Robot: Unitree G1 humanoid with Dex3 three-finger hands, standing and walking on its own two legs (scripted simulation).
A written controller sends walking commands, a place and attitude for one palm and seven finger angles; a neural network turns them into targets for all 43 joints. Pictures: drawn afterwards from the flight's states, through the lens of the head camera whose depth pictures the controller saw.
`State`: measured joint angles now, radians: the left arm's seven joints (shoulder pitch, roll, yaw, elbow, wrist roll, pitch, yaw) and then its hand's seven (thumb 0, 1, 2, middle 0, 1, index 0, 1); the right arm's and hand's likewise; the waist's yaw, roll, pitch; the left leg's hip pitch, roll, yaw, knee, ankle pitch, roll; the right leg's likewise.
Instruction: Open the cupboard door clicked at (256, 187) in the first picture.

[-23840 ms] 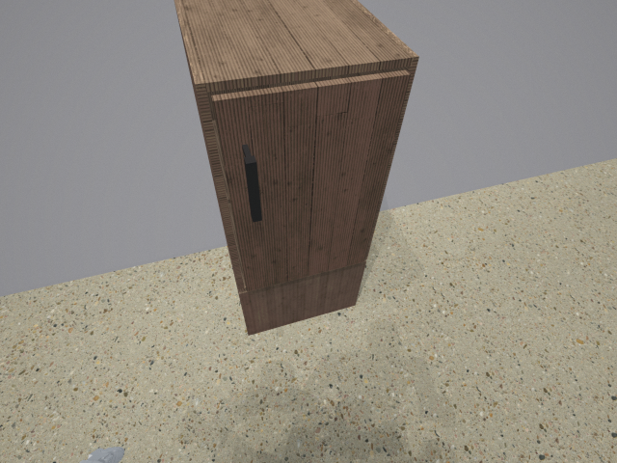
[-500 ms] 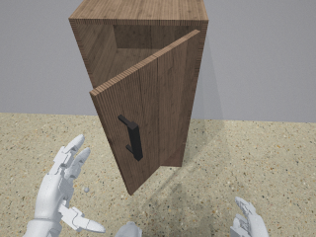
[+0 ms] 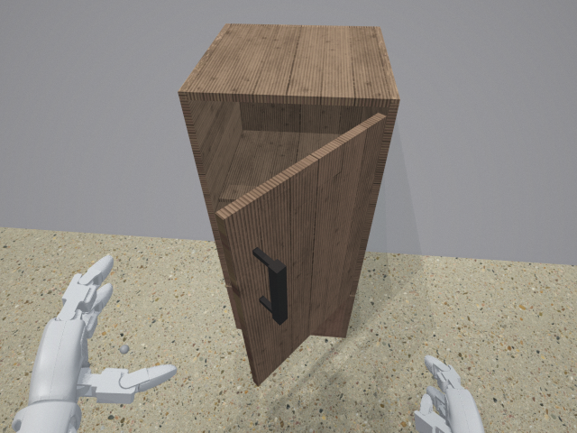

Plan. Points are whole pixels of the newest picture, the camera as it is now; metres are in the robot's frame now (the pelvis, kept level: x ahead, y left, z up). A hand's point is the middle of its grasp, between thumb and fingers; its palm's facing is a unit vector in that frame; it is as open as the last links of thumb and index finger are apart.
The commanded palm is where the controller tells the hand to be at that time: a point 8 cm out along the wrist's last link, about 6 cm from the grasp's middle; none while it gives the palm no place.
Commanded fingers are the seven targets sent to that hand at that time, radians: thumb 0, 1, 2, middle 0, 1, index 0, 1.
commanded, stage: draw the hand back to the body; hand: left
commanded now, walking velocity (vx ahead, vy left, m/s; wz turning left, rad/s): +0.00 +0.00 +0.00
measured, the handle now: (270, 287) +0.35 +0.07 -0.01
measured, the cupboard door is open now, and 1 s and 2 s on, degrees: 50 50 50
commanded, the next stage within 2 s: step back with the hand held close in 0.80 s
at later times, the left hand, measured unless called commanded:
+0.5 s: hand (59, 281) +0.21 +0.26 +0.18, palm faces +0.47 -0.79 -0.39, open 8.3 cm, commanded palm +0.17 +0.29 +0.19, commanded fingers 0.00 0.90 0.90 -0.20 -0.30 -0.20 -0.30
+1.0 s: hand (83, 281) +0.21 +0.23 +0.19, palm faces +0.44 -0.79 -0.42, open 7.4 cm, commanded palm +0.16 +0.27 +0.20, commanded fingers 0.00 0.90 0.90 -0.20 -0.30 -0.20 -0.30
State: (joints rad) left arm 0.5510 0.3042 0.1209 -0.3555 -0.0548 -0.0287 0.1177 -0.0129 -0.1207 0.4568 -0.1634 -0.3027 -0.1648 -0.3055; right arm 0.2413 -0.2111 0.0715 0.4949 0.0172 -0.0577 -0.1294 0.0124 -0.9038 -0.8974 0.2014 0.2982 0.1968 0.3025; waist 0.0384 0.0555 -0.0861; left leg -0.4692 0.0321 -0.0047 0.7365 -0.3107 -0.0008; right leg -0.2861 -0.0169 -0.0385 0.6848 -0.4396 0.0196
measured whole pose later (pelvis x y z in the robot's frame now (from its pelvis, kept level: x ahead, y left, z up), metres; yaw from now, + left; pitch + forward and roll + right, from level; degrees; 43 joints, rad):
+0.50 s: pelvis +0.02 -0.01 +0.02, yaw -1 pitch -3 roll +0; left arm 0.45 0.34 0.35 -0.40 -0.07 -0.05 0.13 0.00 0.73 0.82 -0.20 -0.30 -0.20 -0.31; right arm 0.19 -0.23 0.03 0.61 0.00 -0.09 -0.10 0.01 -0.90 -0.90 0.20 0.30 0.20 0.30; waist 0.07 0.05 0.00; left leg -0.19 0.03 0.02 0.46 -0.21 -0.01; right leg -0.02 -0.02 -0.02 0.40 -0.33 0.01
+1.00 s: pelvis +0.02 -0.03 +0.03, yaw +0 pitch -3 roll +0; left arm 0.46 0.35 0.36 -0.40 -0.07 -0.09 0.10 0.01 0.89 0.89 -0.21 -0.30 -0.21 -0.31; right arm 0.17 -0.23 0.01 0.62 -0.01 -0.06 -0.10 0.01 -0.90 -0.90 0.20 0.30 0.20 0.30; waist 0.05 0.07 0.01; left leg -0.19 0.06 -0.01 0.44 -0.20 -0.03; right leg 0.00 0.02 -0.04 0.36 -0.31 -0.02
